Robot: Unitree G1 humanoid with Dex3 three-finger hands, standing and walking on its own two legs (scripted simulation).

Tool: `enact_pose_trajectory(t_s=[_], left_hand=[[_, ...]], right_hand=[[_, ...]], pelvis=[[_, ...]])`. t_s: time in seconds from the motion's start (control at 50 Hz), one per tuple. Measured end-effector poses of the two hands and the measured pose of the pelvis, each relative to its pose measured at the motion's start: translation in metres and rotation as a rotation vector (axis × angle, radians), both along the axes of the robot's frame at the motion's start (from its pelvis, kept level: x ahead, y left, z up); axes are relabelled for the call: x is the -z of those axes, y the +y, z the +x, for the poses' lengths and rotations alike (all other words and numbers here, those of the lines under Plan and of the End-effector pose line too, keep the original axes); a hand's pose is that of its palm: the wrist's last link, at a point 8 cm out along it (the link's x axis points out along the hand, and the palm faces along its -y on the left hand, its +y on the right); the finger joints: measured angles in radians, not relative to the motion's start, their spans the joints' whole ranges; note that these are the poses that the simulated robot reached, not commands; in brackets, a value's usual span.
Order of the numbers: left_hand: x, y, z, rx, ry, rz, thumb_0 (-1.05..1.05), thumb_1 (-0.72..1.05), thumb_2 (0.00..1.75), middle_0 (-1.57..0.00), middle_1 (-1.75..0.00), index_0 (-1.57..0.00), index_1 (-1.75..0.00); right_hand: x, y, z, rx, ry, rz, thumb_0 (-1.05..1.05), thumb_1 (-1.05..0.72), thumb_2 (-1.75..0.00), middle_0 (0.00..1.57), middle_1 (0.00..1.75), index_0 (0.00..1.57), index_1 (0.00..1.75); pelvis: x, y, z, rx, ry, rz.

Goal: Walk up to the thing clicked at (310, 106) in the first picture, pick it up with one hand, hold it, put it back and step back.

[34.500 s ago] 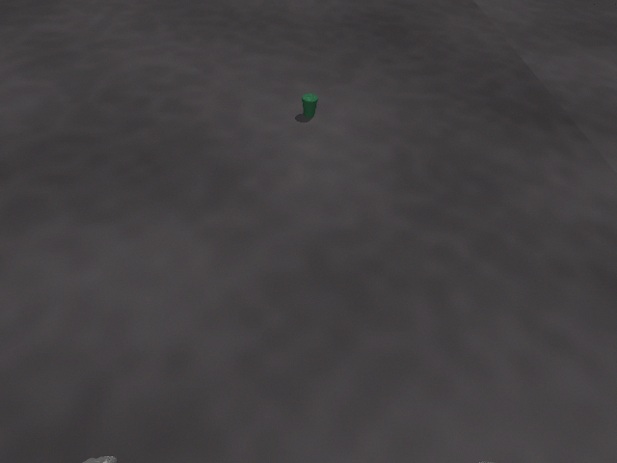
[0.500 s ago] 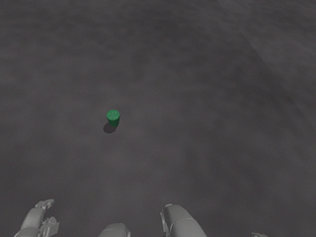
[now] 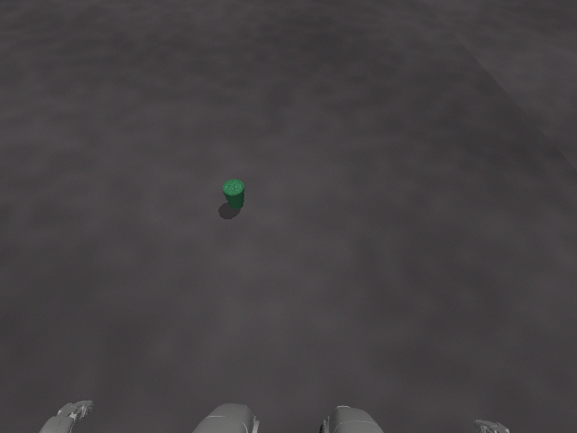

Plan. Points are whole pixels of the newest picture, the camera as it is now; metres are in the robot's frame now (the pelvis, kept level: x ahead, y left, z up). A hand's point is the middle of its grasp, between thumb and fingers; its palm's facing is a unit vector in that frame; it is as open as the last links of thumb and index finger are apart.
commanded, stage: step back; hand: left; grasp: from above
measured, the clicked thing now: (235, 195) +1.02 +0.26 -0.70
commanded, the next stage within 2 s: stand in 1.06 s
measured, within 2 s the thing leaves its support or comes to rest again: neither
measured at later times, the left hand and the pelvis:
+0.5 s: hand out of the picture +0.02 +0.24 -0.13, palm faces +0.05 -0.93 -0.38, open 7.4 cm; pelvis -0.02 -0.02 +0.01, yaw +1 degrees
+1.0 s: hand (117, 426) +0.12 +0.26 -0.14, palm faces +0.02 -0.93 -0.35, open 7.4 cm; pelvis +0.02 +0.00 +0.01, yaw +0 degrees
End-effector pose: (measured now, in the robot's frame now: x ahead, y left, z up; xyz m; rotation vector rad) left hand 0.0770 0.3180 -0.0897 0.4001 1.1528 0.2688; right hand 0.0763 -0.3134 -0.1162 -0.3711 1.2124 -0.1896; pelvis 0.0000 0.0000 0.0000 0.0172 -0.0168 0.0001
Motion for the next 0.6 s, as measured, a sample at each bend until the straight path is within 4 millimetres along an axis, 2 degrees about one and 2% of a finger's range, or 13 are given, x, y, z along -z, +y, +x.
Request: enact_pose_trajectory(t_s=[0.06,0.12,0.2,0.32,0.38,0.44,0.52,0.6], left_hand=[[0.009,0.01,-0.004,-0.011,-0.066,-0.015,0.01,0.9,0.9,-0.21,-0.3,-0.2,-0.3],[0.015,0.01,-0.019,-0.027,-0.065,-0.045,0.01,0.91,0.9,-0.21,-0.3,-0.2,-0.3],[0.017,0.002,-0.039,-0.033,-0.017,-0.098,0.01,0.91,0.9,-0.2,-0.3,-0.2,-0.3],[0.021,-0.013,-0.058,-0.024,0.046,-0.098,0.01,0.91,0.9,-0.21,-0.3,-0.2,-0.3],[0.018,-0.026,-0.062,-0.028,0.042,-0.086,0.01,0.91,0.9,-0.21,-0.3,-0.2,-0.3],[0.012,-0.032,-0.067,-0.048,0.024,-0.08,0.01,0.91,0.9,-0.21,-0.3,-0.2,-0.3],[0.006,-0.029,-0.069,-0.071,0.022,-0.069,0.01,0.9,0.9,-0.21,-0.3,-0.2,-0.3],[0.01,-0.017,-0.062,-0.082,0.036,-0.062,0.01,0.9,0.9,-0.21,-0.3,-0.2,-0.3]], right_hand=[[0.004,0.005,-0.03,-0.017,0.049,-0.025,0.01,-0.9,-0.9,0.2,0.3,0.21,0.3],[-0.003,0.016,-0.053,-0.006,0.053,-0.016,0.01,-0.9,-0.9,0.2,0.3,0.21,0.3],[-0.016,0.017,-0.064,0.003,0.024,-0.011,0.01,-0.9,-0.9,0.2,0.3,0.21,0.3],[-0.016,-0.001,-0.049,0.003,-0.049,-0.001,0.01,-0.9,-0.9,0.21,0.3,0.21,0.3],[-0.01,-0.013,-0.039,0.003,-0.052,0.001,0.01,-0.9,-0.9,0.21,0.3,0.21,0.3],[-0.01,-0.017,-0.028,-0.016,-0.044,0.004,0.01,-0.9,-0.9,0.2,0.3,0.21,0.3],[-0.011,-0.017,-0.012,-0.043,-0.04,0.008,0.01,-0.9,-0.9,0.2,0.3,0.21,0.3],[-0.009,-0.009,0.003,-0.055,-0.037,0.007,0.01,-0.9,-0.9,0.2,0.3,0.21,0.3]], pelvis=[[0.008,0.005,-0.016,-0.038,-0.017,0.002],[0.004,0.006,-0.025,-0.016,-0.042,0.035],[-0.005,0.003,-0.029,-0.026,-0.038,-0.005],[-0.003,-0.012,-0.034,0.005,-0.022,-0.001],[-0.002,-0.02,-0.033,-0.01,-0.031,-0.043],[-0.004,-0.023,-0.029,-0.012,-0.024,-0.021],[-0.008,-0.021,-0.022,-0.026,-0.022,-0.015],[-0.004,-0.013,-0.012,-0.042,-0.019,-0.018]])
